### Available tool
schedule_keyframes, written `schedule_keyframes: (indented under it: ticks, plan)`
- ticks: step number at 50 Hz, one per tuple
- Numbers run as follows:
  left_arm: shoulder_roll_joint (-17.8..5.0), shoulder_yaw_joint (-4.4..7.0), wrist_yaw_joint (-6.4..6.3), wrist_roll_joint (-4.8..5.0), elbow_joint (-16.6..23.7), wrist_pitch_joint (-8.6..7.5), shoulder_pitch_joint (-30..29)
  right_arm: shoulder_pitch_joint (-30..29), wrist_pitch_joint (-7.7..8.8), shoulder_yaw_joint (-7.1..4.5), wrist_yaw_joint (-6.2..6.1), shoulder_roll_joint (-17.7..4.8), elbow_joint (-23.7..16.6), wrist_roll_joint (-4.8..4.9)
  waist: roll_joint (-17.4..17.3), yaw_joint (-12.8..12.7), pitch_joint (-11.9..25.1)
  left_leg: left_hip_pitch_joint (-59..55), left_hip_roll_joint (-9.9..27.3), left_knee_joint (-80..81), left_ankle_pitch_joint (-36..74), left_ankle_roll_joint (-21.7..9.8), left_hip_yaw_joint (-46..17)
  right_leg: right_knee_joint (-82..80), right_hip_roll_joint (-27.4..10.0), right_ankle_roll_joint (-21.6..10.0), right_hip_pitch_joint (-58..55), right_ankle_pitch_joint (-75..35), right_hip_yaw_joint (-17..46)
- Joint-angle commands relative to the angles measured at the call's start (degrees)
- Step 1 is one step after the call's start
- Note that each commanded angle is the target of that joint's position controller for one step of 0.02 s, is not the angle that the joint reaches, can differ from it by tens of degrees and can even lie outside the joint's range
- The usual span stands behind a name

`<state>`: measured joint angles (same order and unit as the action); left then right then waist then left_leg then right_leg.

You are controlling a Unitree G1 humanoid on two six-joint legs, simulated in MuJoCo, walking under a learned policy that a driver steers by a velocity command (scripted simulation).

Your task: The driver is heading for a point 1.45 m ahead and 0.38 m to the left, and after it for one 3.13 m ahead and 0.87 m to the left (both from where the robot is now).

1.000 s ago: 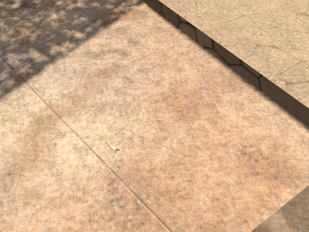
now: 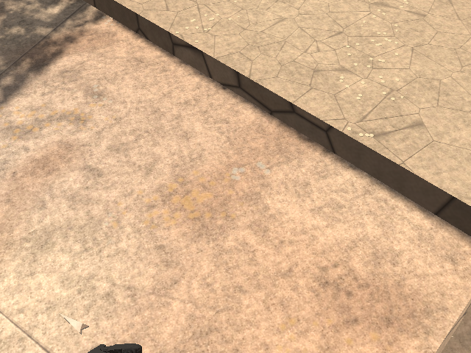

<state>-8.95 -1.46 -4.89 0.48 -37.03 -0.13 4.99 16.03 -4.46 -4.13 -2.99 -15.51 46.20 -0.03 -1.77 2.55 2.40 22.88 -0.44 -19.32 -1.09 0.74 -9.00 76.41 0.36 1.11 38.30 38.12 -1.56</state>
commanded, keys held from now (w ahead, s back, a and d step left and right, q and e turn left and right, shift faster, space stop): q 0.52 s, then no key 0.10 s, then w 0.38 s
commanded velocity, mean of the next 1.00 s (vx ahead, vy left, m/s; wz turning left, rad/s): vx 0.10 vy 0.00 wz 0.39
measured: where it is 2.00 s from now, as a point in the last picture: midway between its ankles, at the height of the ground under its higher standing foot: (187, 344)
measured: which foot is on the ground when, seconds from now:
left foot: down 0.00-0.02, up 0.04-0.52, down 0.54-1.00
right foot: down 0.00-0.54, up 0.56-1.00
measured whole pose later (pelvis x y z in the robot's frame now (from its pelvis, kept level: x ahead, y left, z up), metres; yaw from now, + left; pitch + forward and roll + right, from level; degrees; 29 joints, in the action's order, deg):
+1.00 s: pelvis +0.00 +0.06 +0.00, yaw +25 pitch +2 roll -2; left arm -12.0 4.0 -2.9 0.3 -42.9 -1.8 10.4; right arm 23.4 1.5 -1.3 -1.6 -10.2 53.1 -0.3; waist 1.4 2.9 3.9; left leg 12.8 -2.0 -25.2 -14.1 -3.5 -2.1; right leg 62.3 -5.3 4.4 50.2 -5.7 3.4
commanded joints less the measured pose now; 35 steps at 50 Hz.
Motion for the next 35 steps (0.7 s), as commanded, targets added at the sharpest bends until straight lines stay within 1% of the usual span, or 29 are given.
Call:
schedule_keyframes:
  ticks: [1,2,3,4,5,6,7,9,10,11,12,13,16,18,19,21,22,23,24,25,26,27,28,29,30,31,32,33,35]
  plan:
    - [-6.4,2.36,1.54,-0.75,1.21,-0.22,14.02,0.84,-0.03,-1.63,-0.26,-3.36,-5.56,1.93,-4.38,-5.91,5.19,2.08,6.1,-1.5,3.78,-8.88,-7.17,-20.57,-3.09,-6.07,-15.63,-11.13,7.5]
    - [-15.44,5.7,1.72,-3.13,1.08,0.09,16.59,-4.23,1.38,-1.24,0.91,-0.8,-11.21,1.32,21.86,-7.15,4.87,21.07,-3.39,-18.38,-15.78,-3.92,1.19,-35.76,-20.03,-17.54,-22.08,-29.1,32.94]
    - [-17.03,6.89,1.24,-6.62,2.17,-1.57,18.24,-13.78,3.69,-2.19,2.38,-3.54,-13.58,0.34,22.87,-10.91,3.13,28.49,-7.03,-32.9,-37.15,-2.11,-10.4,-46.6,-27.73,-26.05,-20.01,-43.65,50.49]
    - [-16.17,6.79,1.68,-6.68,3.25,-3.36,13.91,-12.6,4.61,-3.07,3.0,-5.05,-12.83,0.5,16.92,-8.02,2.44,31.48,-7.81,-45.31,-37.74,-0.88,-12.39,-44.85,-26.93,-25.02,-21.06,-49.83,46.61]
    - [-13.32,6.4,2.35,-4.81,4.32,-3.76,7.96,-7.63,3.49,-3.11,2.19,-4.68,-10.36,0.57,15.15,-3.76,1.03,31.69,-7.45,-52.72,-35.4,1.05,-9.27,-41.46,-24.84,-21.71,-20.0,-51.19,38.86]
    - [-10.84,6.08,2.59,-2.67,4.63,-3.12,4.14,-4.88,1.63,-3.29,0.94,-5.75,-8.92,0.25,13.95,-2.1,-0.45,30.86,-6.01,-57.3,-29.82,2.28,-6.25,-39.16,-23.4,-17.65,-17.87,-47.45,30.97]
    - [-8.73,5.67,2.53,-1.66,4.6,-2.2,1.69,-3.21,-0.27,-3.82,-0.21,-7.1,-7.92,0.27,10.96,-0.68,-1.77,25.82,-5.14,-61.14,-23.39,2.66,-3.55,-37.57,-20.4,-13.8,-12.05,-43.0,23.5]
    - [-8.09,5.02,2.43,-1.09,5.26,-0.96,-2.24,-1.75,-2.52,-3.54,-1.19,-6.76,-8.48,0.75,7.17,2.17,-3.14,18.98,-6.3,-67.79,-11.46,3.29,1.13,-38.85,-16.51,-10.88,-4.76,-35.97,12.77]
    - [-5.76,2.48,5.06,-3.21,5.49,-3.78,-6.48,2.61,2.95,1.91,2.59,-0.39,-6.14,-4.41,13.3,0.62,2.55,18.37,-9.06,-78.7,0.12,3.66,3.6,-40.23,-13.12,-15.46,0.99,-28.74,8.91]
    - [-6.08,2.62,6.1,-3.99,4.99,-5.23,-6.52,4.18,5.11,0.66,4.39,-2.85,-5.46,-4.75,7.4,1.28,1.89,17.5,-7.91,-79.34,3.41,2.93,2.58,-39.61,-13.73,-15.14,-0.46,-20.41,7.36]
    - [-6.92,2.63,6.1,-4.51,3.8,-6.18,-4.63,2.82,6.33,0.13,5.05,-5.0,-6.22,-3.96,5.24,-0.4,2.13,20.07,-6.41,-76.12,4.85,2.57,2.73,-38.38,-14.13,-14.15,-3.9,-17.29,6.02]
    - [-7.33,2.7,5.61,-3.81,2.05,-6.96,-0.52,0.33,7.25,-0.28,5.29,-5.9,-7.14,-3.51,6.07,-2.93,1.89,23.35,-3.97,-70.31,5.69,2.25,1.98,-38.38,-15.27,-13.29,-10.91,-16.09,6.16]
    - [-9.19,2.98,2.43,-3.05,-3.25,-7.4,13.15,-11.48,7.37,0.71,5.37,-3.98,-11.19,-3.09,8.82,-11.81,1.84,31.67,3.0,-44.14,4.95,4.69,3.65,-36.96,-20.12,-12.73,-29.76,-15.76,9.77]
    - [-10.14,3.13,1.65,-2.04,-7.49,-7.0,20.17,-17.18,6.41,1.96,5.91,-1.63,-13.02,-4.17,9.67,-15.02,-0.22,27.29,5.42,-28.24,-0.4,5.0,8.56,-37.85,-21.7,-11.71,-28.14,-7.87,10.89]
    - [-11.32,3.43,1.91,-1.85,-8.9,-6.89,20.79,-17.98,5.75,2.23,6.23,-1.1,-13.7,-4.7,9.98,-14.75,-1.41,22.12,4.9,-21.95,-3.69,4.23,11.04,-39.9,-21.9,-11.06,-24.2,-3.95,10.95]
    - [-15.06,4.48,3.74,-3.51,-9.39,-6.92,16.49,-13.88,4.39,1.27,6.22,-2.74,-13.06,-4.58,12.09,-10.99,-3.31,9.48,2.71,-18.5,-7.44,1.41,14.21,-45.31,-24.71,-10.43,-14.81,-2.17,11.51]
    - [-20.04,8.0,1.72,1.45,-6.88,-3.49,9.77,-15.54,2.33,-1.3,6.16,-5.23,-14.19,6.46,13.0,-8.78,-3.11,4.52,0.36,-15.28,-2.87,0.83,10.12,-33.76,-20.59,-9.24,-12.15,-23.87,2.69]
    - [-17.94,7.48,1.06,2.34,-5.92,-2.28,7.53,-12.64,1.38,-0.65,6.27,-3.16,-12.95,6.61,12.53,-6.63,0.61,1.86,-1.48,-11.66,5.29,0.3,13.37,-31.95,-21.85,-8.17,-13.51,-29.48,-0.61]
    - [-16.57,7.62,0.5,2.74,-5.64,-1.89,6.64,-10.93,0.67,-0.75,6.24,-1.9,-11.57,5.3,12.24,-5.78,0.91,-3.16,-0.53,-8.84,8.53,-0.68,12.83,-30.26,-23.1,-7.32,-11.98,-28.3,-0.97]
    - [-14.92,7.5,0.17,2.3,-5.64,-1.57,5.27,-7.74,0.0,-1.17,6.08,-1.06,-9.55,4.34,10.6,-4.04,1.01,-9.29,-0.18,-4.96,11.83,-1.93,13.5,-27.34,-23.76,-5.85,-9.39,-26.32,-1.7]
    - [-12.67,7.12,-0.04,1.63,-5.9,-1.41,5.0,-3.52,-0.48,-2.04,5.78,-1.43,-7.13,3.57,7.69,-2.02,1.97,-17.38,-0.52,-2.2,13.64,-3.49,14.18,-21.97,-22.42,-4.33,-6.14,-23.5,-3.6]
    - [-8.49,6.0,0.18,0.43,-7.19,-1.22,6.85,2.38,-0.28,-3.3,5.21,-3.11,-4.18,3.03,1.26,0.43,4.18,-28.01,0.98,-0.18,14.81,-5.65,12.35,-8.72,-17.95,-1.9,-1.13,-16.4,-7.7]
    - [-5.22,5.4,0.46,-1.51,-6.58,-0.79,8.12,5.96,1.19,-4.66,4.89,-9.16,-3.37,1.41,-8.81,1.15,3.55,-37.93,8.71,-8.63,42.02,-8.63,1.7,18.47,-11.71,2.24,16.55,9.73,-10.02]
    - [-4.57,4.55,1.09,-1.37,-4.49,-1.2,9.66,4.63,2.29,-4.5,4.93,-15.23,-5.08,-0.2,-12.11,-0.45,9.47,-39.4,19.77,-15.97,62.38,-14.04,-6.64,37.46,-9.93,4.31,24.95,12.44,-5.33]
    - [-8.05,5.14,0.87,-0.31,-3.82,-1.62,8.97,2.76,2.31,-3.88,5.1,-15.51,-6.25,-0.19,-7.65,0.57,14.46,-38.0,22.19,-14.44,61.27,-18.08,-6.75,46.47,-8.18,4.95,26.93,8.31,-0.57]
    - [-7.41,4.47,-0.23,1.02,-0.28,-1.93,6.48,1.75,2.09,-3.51,5.1,-15.73,-5.24,-0.51,-7.43,-0.53,15.34,-32.11,24.33,-8.32,34.88,-20.53,-12.38,45.8,-7.27,4.46,29.02,1.84,1.86]
    - [-8.76,4.71,-1.66,0.66,-1.34,-1.3,5.01,-1.98,1.5,-1.98,4.64,-11.29,-5.02,0.42,-2.7,-1.1,10.87,-27.09,22.02,-3.47,6.38,-18.21,-12.89,42.27,-7.58,4.03,30.92,-3.75,2.59]
    - [-10.45,5.36,-2.38,0.58,-2.8,-0.31,5.56,-4.86,1.61,-0.47,4.45,-7.73,-5.43,0.61,-1.28,-2.01,6.91,-20.49,19.72,-0.84,-11.27,-15.58,-13.43,37.18,-7.87,2.83,28.38,-11.54,3.66]
    - [-10.04,5.76,-2.28,-0.61,-3.46,0.7,8.47,-5.61,2.48,0.73,3.84,-5.26,-3.81,1.52,-4.92,-4.1,2.95,-14.23,15.66,1.73,-31.7,-12.33,-14.23,36.09,-6.95,2.07,27.91,-17.77,2.72]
